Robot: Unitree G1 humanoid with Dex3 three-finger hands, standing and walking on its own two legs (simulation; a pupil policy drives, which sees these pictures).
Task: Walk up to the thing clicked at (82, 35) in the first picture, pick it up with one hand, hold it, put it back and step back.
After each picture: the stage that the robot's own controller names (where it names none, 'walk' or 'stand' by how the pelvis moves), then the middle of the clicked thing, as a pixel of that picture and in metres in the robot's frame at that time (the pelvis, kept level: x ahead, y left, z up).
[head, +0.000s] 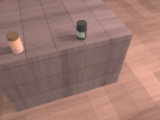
stand; (81, 30) +0.86 +0.01 -0.12
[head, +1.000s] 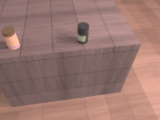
rise first; (82, 33) +0.77 +0.02 -0.09
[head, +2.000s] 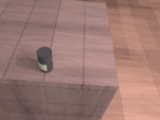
rise first; (45, 60) +0.52 +0.18 -0.08
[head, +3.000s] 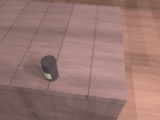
stand; (50, 68) +0.49 +0.17 -0.08
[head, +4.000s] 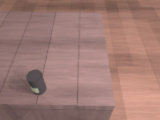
stand; (37, 82) +0.45 +0.21 -0.12
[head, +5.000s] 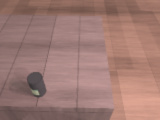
stand; (37, 85) +0.44 +0.21 -0.12
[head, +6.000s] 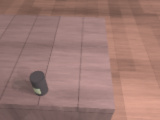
stand; (39, 83) +0.45 +0.21 -0.12
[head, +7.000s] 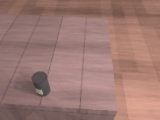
stand; (41, 84) +0.45 +0.20 -0.12
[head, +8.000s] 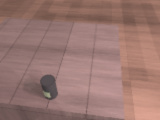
rise first; (49, 87) +0.45 +0.18 -0.12
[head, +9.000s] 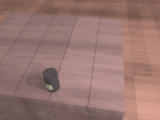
go down; (51, 80) +0.47 +0.18 -0.12
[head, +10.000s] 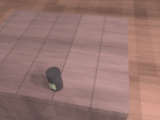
go down; (55, 79) +0.47 +0.17 -0.12
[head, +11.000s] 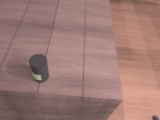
go down; (39, 68) +0.46 +0.15 -0.06
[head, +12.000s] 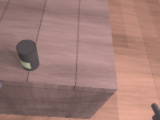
close in; (28, 56) +0.48 +0.17 -0.04
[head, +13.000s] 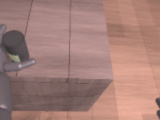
close; (17, 48) +0.49 +0.18 -0.01
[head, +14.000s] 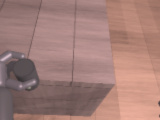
lift; (27, 75) +0.39 +0.16 -0.02
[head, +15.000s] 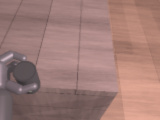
lift; (28, 78) +0.37 +0.16 +0.02
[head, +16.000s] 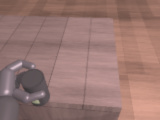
hold; (36, 88) +0.31 +0.15 +0.09
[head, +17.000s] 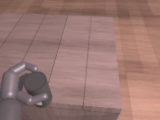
hold; (39, 90) +0.31 +0.15 +0.07
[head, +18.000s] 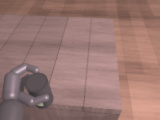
hold; (40, 91) +0.31 +0.14 +0.06
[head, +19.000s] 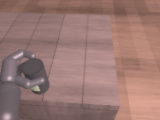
crouch; (36, 77) +0.36 +0.15 +0.07
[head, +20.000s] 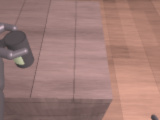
lower; (20, 50) +0.46 +0.18 +0.08
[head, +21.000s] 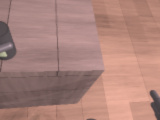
lower; (1, 41) +0.50 +0.17 +0.01
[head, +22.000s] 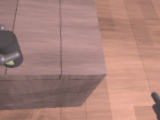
lower; (9, 50) +0.47 +0.17 +0.00
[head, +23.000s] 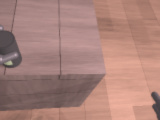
lower; (7, 50) +0.47 +0.17 +0.00
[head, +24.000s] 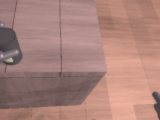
lower; (8, 47) +0.48 +0.17 +0.00
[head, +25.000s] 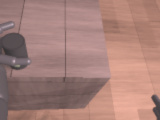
open; (16, 52) +0.47 +0.16 -0.01
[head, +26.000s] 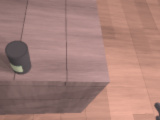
sink last; (19, 58) +0.45 +0.16 -0.03
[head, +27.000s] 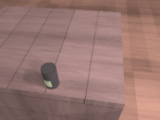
stand; (50, 76) +0.46 +0.17 -0.06
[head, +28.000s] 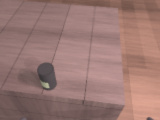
stand; (47, 77) +0.44 +0.16 -0.06
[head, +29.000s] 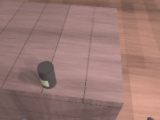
stand; (47, 75) +0.45 +0.16 -0.06
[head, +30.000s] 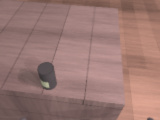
stand; (47, 76) +0.44 +0.16 -0.06
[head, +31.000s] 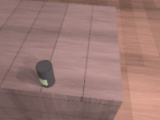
stand; (46, 74) +0.45 +0.16 -0.06
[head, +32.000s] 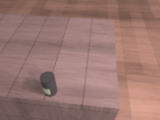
stand; (49, 84) +0.46 +0.17 -0.12
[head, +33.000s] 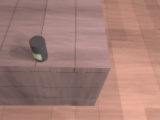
walk; (39, 49) +0.55 +0.19 -0.09
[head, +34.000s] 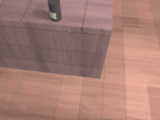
walk; (55, 10) +0.84 +0.16 -0.09
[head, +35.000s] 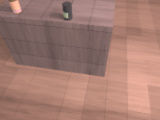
stand; (67, 11) +1.04 +0.14 -0.10
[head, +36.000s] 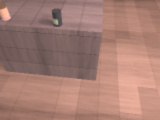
stand; (57, 17) +1.03 +0.18 -0.12
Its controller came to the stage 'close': yes
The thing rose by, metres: 0.20
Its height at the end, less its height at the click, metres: +0.00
